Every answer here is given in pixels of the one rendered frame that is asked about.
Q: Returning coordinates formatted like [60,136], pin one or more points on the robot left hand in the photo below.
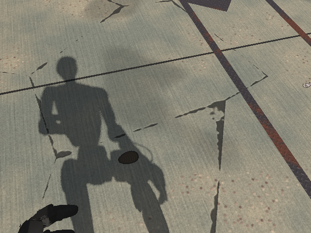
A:
[46,217]

